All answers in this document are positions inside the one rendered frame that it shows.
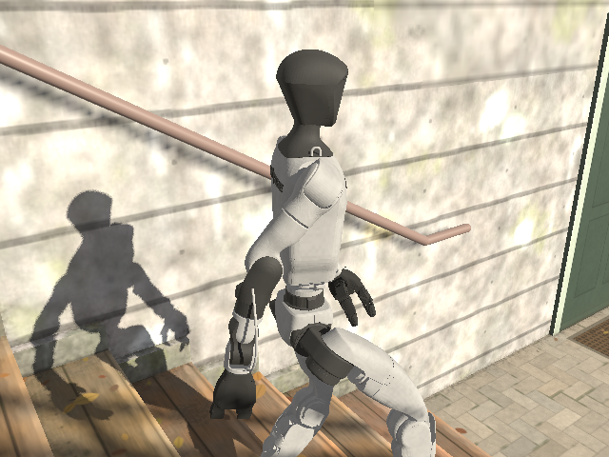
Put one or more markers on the right robot upper arm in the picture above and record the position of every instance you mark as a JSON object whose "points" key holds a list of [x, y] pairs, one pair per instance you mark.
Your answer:
{"points": [[317, 191]]}

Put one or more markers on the robot torso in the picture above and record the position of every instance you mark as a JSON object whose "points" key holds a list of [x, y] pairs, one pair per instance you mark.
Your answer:
{"points": [[311, 262]]}

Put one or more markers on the robot right forearm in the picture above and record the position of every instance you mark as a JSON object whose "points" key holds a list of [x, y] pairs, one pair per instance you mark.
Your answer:
{"points": [[263, 276]]}

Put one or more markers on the robot right hand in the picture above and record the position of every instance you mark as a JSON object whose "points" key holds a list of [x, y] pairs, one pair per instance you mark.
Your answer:
{"points": [[233, 391]]}

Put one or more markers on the left robot thigh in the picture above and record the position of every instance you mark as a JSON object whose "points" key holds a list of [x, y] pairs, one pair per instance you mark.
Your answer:
{"points": [[311, 405]]}

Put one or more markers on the robot left hand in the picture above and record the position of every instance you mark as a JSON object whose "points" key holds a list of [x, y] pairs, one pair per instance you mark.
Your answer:
{"points": [[344, 285]]}

